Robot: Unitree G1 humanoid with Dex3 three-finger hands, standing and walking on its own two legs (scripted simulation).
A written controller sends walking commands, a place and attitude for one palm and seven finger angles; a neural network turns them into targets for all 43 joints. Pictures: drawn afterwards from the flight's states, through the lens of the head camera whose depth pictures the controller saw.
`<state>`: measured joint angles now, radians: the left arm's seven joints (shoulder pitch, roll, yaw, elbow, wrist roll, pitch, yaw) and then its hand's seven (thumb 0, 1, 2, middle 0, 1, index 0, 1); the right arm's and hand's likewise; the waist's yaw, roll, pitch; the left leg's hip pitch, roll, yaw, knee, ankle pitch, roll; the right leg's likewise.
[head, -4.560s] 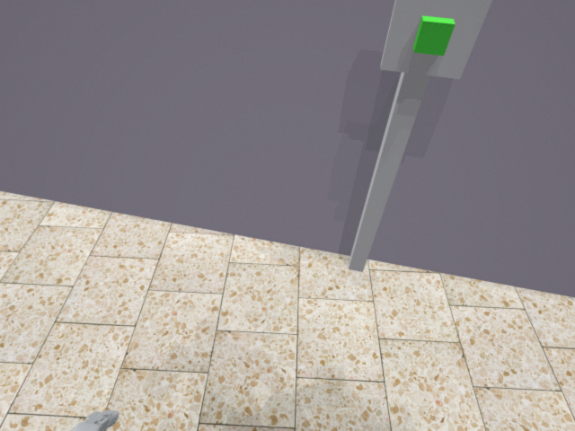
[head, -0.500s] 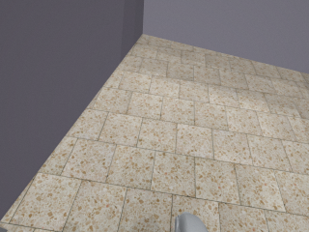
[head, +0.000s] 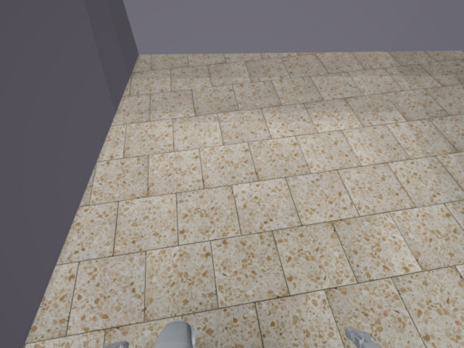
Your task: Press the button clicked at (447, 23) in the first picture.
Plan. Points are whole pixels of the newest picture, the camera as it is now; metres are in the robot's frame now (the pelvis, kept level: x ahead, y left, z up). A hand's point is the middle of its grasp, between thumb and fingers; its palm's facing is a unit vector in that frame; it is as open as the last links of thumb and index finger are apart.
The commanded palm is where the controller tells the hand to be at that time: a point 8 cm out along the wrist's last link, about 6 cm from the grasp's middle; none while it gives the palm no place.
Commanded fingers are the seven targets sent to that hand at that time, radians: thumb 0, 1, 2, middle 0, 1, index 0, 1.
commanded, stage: walk to a spot facing it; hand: left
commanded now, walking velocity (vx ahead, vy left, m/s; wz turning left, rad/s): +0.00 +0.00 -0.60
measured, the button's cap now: out of the picture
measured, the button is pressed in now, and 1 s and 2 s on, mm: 0 0 0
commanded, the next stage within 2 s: turn to face it in 1.30 s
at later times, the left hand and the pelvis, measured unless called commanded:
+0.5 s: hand out of the picture +0.12 +0.26 -0.17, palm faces -0.25 -0.95 -0.19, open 7.4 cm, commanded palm none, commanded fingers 0.00 0.90 0.90 -0.20 -0.30 -0.20 -0.30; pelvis +0.01 +0.08 +0.01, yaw -19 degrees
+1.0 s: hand (179, 339) +0.16 +0.12 -0.13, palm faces -0.54 -0.80 -0.26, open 7.4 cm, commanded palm none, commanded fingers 0.00 0.90 0.90 -0.20 -0.30 -0.20 -0.30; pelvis -0.02 +0.00 +0.01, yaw -36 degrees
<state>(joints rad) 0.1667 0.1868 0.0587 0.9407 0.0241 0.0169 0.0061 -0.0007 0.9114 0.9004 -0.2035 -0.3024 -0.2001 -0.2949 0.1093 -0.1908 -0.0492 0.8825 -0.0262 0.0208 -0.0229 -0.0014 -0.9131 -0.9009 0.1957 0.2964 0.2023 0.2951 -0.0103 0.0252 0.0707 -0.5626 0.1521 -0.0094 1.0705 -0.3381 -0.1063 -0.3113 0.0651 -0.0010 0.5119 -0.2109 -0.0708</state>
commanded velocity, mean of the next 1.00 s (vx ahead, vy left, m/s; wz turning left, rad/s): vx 0.08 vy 0.00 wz -0.57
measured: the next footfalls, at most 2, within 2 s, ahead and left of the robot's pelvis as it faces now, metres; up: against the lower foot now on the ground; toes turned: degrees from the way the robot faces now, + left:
left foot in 0.18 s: +0.08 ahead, +0.16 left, +0.00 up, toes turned -2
right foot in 0.72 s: -0.04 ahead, -0.06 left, +0.00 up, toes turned -35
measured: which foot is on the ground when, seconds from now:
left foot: up 0.00-0.16, down 0.18-0.72, up 0.74-1.00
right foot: down 0.00-0.18, up 0.20-0.70, down 0.72-1.00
